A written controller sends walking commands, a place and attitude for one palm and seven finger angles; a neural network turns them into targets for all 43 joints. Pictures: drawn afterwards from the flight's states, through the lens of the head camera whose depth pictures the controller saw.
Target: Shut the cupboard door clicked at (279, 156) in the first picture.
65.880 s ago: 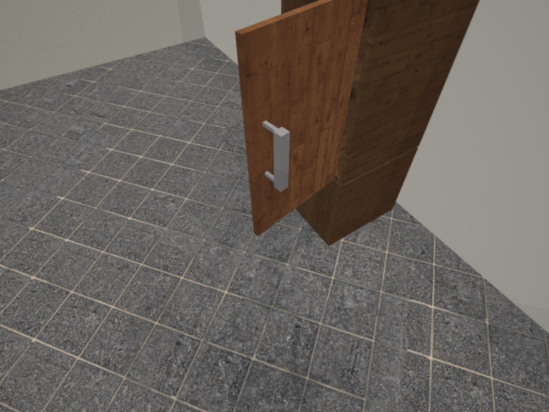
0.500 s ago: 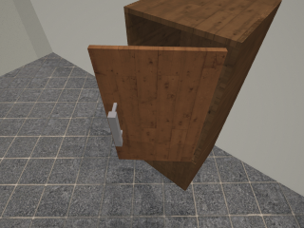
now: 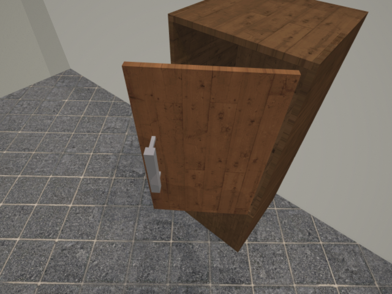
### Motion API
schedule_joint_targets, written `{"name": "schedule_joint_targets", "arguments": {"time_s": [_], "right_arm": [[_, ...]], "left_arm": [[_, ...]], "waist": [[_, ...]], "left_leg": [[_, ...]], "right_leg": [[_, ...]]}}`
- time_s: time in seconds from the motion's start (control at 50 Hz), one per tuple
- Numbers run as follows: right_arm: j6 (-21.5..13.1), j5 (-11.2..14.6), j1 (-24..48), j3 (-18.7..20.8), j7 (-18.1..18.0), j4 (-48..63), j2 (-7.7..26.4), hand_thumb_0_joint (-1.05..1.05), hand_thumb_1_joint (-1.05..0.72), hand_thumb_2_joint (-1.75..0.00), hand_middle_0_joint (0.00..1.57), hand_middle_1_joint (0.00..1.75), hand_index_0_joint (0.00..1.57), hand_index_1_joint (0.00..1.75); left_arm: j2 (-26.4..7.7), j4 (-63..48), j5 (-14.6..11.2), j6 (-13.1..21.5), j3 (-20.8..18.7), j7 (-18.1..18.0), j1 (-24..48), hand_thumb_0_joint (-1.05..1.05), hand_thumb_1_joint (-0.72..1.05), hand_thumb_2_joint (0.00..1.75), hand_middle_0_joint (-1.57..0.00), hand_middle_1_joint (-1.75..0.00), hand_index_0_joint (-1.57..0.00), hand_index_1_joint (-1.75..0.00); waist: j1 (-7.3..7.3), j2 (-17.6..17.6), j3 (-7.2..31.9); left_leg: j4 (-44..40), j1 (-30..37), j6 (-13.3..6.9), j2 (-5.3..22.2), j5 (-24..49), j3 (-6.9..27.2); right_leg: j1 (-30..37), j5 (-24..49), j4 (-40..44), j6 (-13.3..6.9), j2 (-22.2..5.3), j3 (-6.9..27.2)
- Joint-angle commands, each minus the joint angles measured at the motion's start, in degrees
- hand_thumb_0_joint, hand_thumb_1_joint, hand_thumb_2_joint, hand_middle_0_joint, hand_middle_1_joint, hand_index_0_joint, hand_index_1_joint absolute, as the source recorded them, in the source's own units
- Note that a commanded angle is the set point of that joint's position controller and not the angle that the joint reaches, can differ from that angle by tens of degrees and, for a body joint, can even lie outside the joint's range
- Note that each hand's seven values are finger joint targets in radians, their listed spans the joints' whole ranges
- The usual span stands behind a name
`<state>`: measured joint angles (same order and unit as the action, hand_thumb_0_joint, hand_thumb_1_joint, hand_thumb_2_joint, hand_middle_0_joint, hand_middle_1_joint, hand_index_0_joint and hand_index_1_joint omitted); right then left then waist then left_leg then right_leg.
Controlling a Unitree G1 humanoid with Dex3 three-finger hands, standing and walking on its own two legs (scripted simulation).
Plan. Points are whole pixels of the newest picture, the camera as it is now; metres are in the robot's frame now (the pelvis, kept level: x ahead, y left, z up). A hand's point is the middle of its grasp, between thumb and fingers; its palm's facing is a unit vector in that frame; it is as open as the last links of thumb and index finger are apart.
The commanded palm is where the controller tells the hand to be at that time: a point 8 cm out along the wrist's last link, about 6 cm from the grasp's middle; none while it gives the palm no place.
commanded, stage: look again from close up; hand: left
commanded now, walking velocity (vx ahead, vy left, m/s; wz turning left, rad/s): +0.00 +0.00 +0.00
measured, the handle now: (154, 165) +0.45 +0.15 -0.04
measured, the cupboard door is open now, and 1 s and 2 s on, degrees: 36 36 36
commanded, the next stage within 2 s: raise the hand and make a fist in 0.36 s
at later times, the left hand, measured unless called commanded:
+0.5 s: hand out of the picture +0.07 +0.26 -0.16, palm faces +0.07 -0.95 -0.29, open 7.4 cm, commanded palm +0.08 +0.30 -0.08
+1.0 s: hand out of the picture +0.12 +0.23 -0.07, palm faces +0.08 -1.00 -0.05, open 5.6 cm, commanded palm +0.11 +0.28 -0.07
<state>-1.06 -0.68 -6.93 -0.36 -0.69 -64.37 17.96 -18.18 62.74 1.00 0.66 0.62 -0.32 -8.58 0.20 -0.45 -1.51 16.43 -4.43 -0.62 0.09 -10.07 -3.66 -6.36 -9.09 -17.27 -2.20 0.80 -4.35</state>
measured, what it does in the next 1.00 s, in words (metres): lowers itself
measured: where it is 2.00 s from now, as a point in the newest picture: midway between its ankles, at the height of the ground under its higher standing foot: outside the picture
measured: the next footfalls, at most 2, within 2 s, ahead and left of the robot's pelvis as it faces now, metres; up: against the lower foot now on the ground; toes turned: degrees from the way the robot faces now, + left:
none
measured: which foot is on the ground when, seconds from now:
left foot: down 0.00-1.00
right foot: down 0.00-1.00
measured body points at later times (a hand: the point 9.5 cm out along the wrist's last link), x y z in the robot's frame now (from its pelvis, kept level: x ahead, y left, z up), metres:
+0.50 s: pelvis -0.01 +0.02 +0.00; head +0.00 +0.03 +0.45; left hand +0.07 +0.31 -0.14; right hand +0.07 -0.27 -0.13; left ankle -0.01 +0.11 -0.75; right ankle +0.01 -0.09 -0.75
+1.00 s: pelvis -0.06 +0.00 -0.13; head +0.01 +0.02 +0.31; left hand +0.11 +0.28 -0.07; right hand +0.17 -0.21 -0.19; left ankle -0.01 +0.11 -0.75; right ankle +0.01 -0.09 -0.75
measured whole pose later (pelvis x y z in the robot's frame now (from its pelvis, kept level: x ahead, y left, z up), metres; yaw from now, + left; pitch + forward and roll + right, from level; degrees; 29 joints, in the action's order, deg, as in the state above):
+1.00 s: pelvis -0.06 +0.00 -0.13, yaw +2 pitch +14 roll -2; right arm -16.8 1.5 -9.9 -0.3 -3.1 -31.8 14.8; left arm -13.9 3.6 -21.6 31.6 -14.2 23.7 -23.7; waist 3.2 0.5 6.7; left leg 75.8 -58.1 -1.6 0.8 -31.8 -0.2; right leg -57.2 -30.1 -73.2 -3.0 -2.0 -7.7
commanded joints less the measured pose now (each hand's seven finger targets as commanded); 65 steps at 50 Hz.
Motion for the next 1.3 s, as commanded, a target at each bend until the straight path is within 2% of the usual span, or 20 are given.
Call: {"name": "schedule_joint_targets", "arguments": {"time_s": [0.0,0.42,0.44,0.46,0.48,0.5,0.52,0.54,0.58,0.64,0.68,0.74,0.82,0.86,0.96,1.02,1.1,1.18,1.2,1.28], "right_arm": [[-1.6,0.0,2.1,2.3,-0.5,3.1,10.7,0.0,-0.9,-0.9,0.2,0.3,0.2,0.3],[-1.7,0.1,2.2,2.5,-0.3,2.6,11.1,0.0,-0.9,-0.9,0.2,0.3,0.2,0.3],[-2.0,0.6,-1.1,1.3,0.3,5.3,5.4,0.0,-0.9,-0.9,0.2,0.3,0.2,0.3],[-8.6,-0.5,-10.1,5.3,-6.5,21.4,11.8,0.0,-0.9,-0.9,0.2,0.3,0.2,0.3],[-10.4,4.6,0.9,1.9,-6.1,21.7,6.0,0.0,-0.9,-0.9,0.2,0.3,0.2,0.3],[-11.2,3.7,1.0,1.3,-5.0,21.1,6.8,0.0,-0.9,-0.9,0.2,0.3,0.2,0.3],[-13.1,1.9,-1.4,2.8,-2.8,24.8,3.6,0.0,-0.9,-0.9,0.2,0.3,0.2,0.3],[-14.4,2.4,-2.1,4.3,-2.2,27.3,5.6,0.0,-0.9,-0.9,0.2,0.3,0.2,0.3],[-15.5,2.4,-2.0,4.6,-1.7,28.3,5.0,0.0,-0.9,-0.9,0.2,0.3,0.2,0.3],[-16.9,2.1,-1.2,5.2,-0.4,31.6,4.0,0.0,-0.9,-0.9,0.2,0.3,0.2,0.3],[-18.0,2.3,-1.2,5.6,0.4,34.1,4.3,0.0,-0.9,-0.9,0.2,0.3,0.2,0.3],[-19.7,2.2,-0.3,5.7,0.9,39.0,5.3,0.0,-0.9,-0.9,0.2,0.3,0.2,0.3],[-19.9,1.9,0.4,4.4,-0.3,43.5,4.5,0.0,-0.9,-0.9,0.2,0.3,0.2,0.3],[-20.1,2.3,-0.4,3.9,-1.4,43.2,4.0,0.0,-0.9,-0.9,0.2,0.3,0.2,0.3],[-19.3,2.8,-2.7,3.6,-3.9,41.1,4.8,0.0,-0.9,-0.9,0.2,0.3,0.2,0.3],[-18.0,3.8,-3.4,3.6,-4.4,41.8,4.5,0.0,-0.9,-0.9,0.2,0.3,0.2,0.3],[-16.0,4.1,-2.1,3.8,-4.6,43.7,3.3,0.0,-0.9,-0.9,0.2,0.3,0.2,0.3],[-15.4,3.4,-2.3,4.0,-4.2,44.5,1.5,0.0,-0.9,-0.9,0.2,0.3,0.2,0.3],[-15.4,3.0,-2.0,3.6,-4.0,44.4,1.5,0.0,-0.9,-0.9,0.2,0.3,0.2,0.3],[-15.6,2.5,-3.6,3.6,-3.1,43.3,2.0,0.0,-0.9,-0.9,0.2,0.3,0.2,0.3]], "left_arm": [[-11.1,-3.8,-0.1,1.5,-2.4,-0.7,2.2,0.0,0.9,0.9,-0.2,-0.3,-0.2,-0.3],[-11.1,-3.4,-0.1,1.3,-2.2,-0.5,1.9,0.0,0.9,0.9,-0.2,-0.3,-0.2,-0.3],[-3.4,-2.0,0.0,2.4,-1.2,-2.8,-5.2,0.0,0.9,0.9,-0.2,-0.3,-0.2,-0.3],[-47.3,-74.0,-3.7,17.7,-41.7,-1.2,38.9,0.0,0.9,0.9,-0.2,-0.3,-0.2,-0.3],[-8.4,-48.4,-7.2,13.0,-8.6,1.2,-1.8,0.0,0.9,0.9,-0.22,-0.32,-0.22,-0.32],[-10.3,-50.6,-10.9,11.5,-14.9,-0.2,-2.6,0.0,0.9,0.9,-0.24,-0.34,-0.24,-0.34],[1.4,-53.8,-10.5,10.4,-9.4,2.5,-4.4,0.0,0.9,0.9,-0.25,-0.36,-0.25,-0.36],[-2.5,-59.2,-11.9,13.0,-11.2,2.9,2.2,0.0,0.9,0.9,-0.27,-0.38,-0.27,-0.38],[1.7,-49.2,-13.8,18.1,-12.2,5.7,-7.9,0.0,0.9,0.9,-0.31,-0.42,-0.31,-0.42],[5.5,-36.4,-18.0,29.6,-13.9,14.0,-20.7,0.0,0.9,0.9,-0.36,-0.48,-0.36,-0.48],[2.5,-36.9,-20.1,38.0,-16.9,20.9,-21.4,0.0,0.9,0.9,-0.4,-0.52,-0.4,-0.52],[-6.7,-45.6,-21.8,44.2,-22.6,29.3,-15.2,0.0,0.9,0.9,-0.46,-0.58,-0.46,-0.58],[-10.4,-69.3,-25.1,41.8,-23.9,28.1,-6.2,0.0,0.9,0.9,-0.53,-0.66,-0.53,-0.66],[-7.2,-75.3,-25.9,39.9,-21.6,25.9,-5.3,0.0,0.9,0.9,-0.57,-0.7,-0.57,-0.7],[-3.9,-75.6,-22.4,32.0,-14.5,23.8,-5.2,0.0,0.9,0.9,-0.66,-0.8,-0.66,-0.8],[-3.7,-69.9,-21.4,25.1,-14.4,24.9,-10.2,0.0,0.9,0.9,-0.71,-0.86,-0.71,-0.86],[-6.4,-68.5,-22.7,19.0,-20.6,23.4,-15.8,0.0,0.9,0.9,-0.79,-0.94,-0.79,-0.94],[-5.6,-74.8,-22.6,21.7,-22.5,18.9,-16.3,0.0,0.9,0.9,-0.86,-1.02,-0.86,-1.02],[-5.8,-76.5,-22.1,23.2,-22.1,17.8,-15.8,0.0,0.9,0.9,-0.88,-1.04,-0.88,-1.04],[-2.9,-75.8,-19.9,27.2,-16.5,16.7,-16.4,0.0,0.9,0.9,-0.95,-1.12,-0.95,-1.12]], "waist": [[0.24,-0.1,2.2],[0.27,0.1,1.1],[-0.65,7.7,1.5],[-5.1,-5.3,12.8],[-1.18,14.1,20.9],[0.92,9.9,23.0],[-1.95,13.9,15.2],[-2.37,12.2,9.4],[-1.82,1.5,-1.7],[0.96,-14.9,-5.1],[2.08,-16.1,2.0],[3.5,-0.8,15.9],[3.7,12.7,27.6],[1.6,10.0,26.4],[-2.54,3.6,20.0],[-1.69,-0.8,19.3],[2.19,-1.8,21.7],[2.99,-1.0,24.4],[3.51,2.3,24.1],[0.51,3.8,21.3]], "left_leg": [[-2.5,-0.7,-0.9,7.8,6.6,7.0],[-3.6,-1.5,-1.1,7.5,4.5,7.9],[6.7,-3.5,0.0,8.7,10.6,3.2],[11.2,6.1,-2.3,3.1,11.7,11.7],[18.8,9.8,0.3,0.6,25.1,4.2],[16.2,8.3,2.2,1.8,29.4,5.8],[12.4,3.9,1.1,1.4,26.1,4.7],[14.3,-4.0,1.8,0.5,14.1,6.7],[16.8,-18.5,1.7,-0.2,-1.4,7.7],[25.6,-34.6,1.6,-1.9,-13.9,6.5],[33.1,-40.6,1.6,-2.5,-14.4,5.2],[40.7,-44.3,1.1,-2.4,-14.0,4.0],[42.7,-42.5,-0.1,-1.2,-18.4,5.7],[43.5,-43.0,-0.8,-0.9,-19.4,6.4],[46.7,-48.0,-1.6,-0.2,-20.4,7.2],[46.7,-49.7,-1.4,-0.3,-18.4,6.9],[45.2,-49.7,-1.0,-0.7,-13.5,6.0],[44.3,-46.9,-0.4,-0.4,-8.8,5.8],[44.2,-46.5,-0.4,-0.4,-7.0,5.9],[43.3,-44.5,-0.2,-0.1,-8.4,6.6]], "right_leg": [[0.5,7.1,3.2,0.3,-9.0,8.7],[-0.1,3.2,3.9,0.7,-9.1,8.3],[-2.2,16.1,-3.2,2.0,-10.8,8.2],[-0.7,6.9,-15.1,1.2,-7.3,5.9],[-6.7,6.2,-22.4,0.7,-2.5,0.6],[-7.1,1.7,-19.1,0.1,-1.8,-1.1],[-14.1,0.8,-14.2,1.0,-1.4,-0.8],[-15.1,0.3,-15.2,0.8,-1.4,-0.9],[-23.1,-6.0,-17.8,0.5,-1.0,-2.3],[-33.8,-20.2,-24.1,0.2,-1.2,-0.6],[-35.8,-22.7,-29.5,-0.1,-1.8,2.7],[-36.7,-22.5,-37.5,-0.7,-2.4,7.5],[-38.8,-25.6,-41.3,-0.1,-1.8,8.9],[-39.6,-25.6,-40.3,0.3,-1.2,8.5],[-43.2,-27.6,-38.9,1.0,-0.4,7.4],[-41.3,-27.5,-37.3,1.3,-0.7,7.2],[-34.9,-24.3,-36.4,1.2,-0.9,7.2],[-33.3,-16.3,-38.7,1.4,-0.8,5.6],[-33.2,-13.4,-40.0,0.8,-0.5,5.0],[-38.6,-13.7,-40.9,0.7,-0.1,3.0]]}}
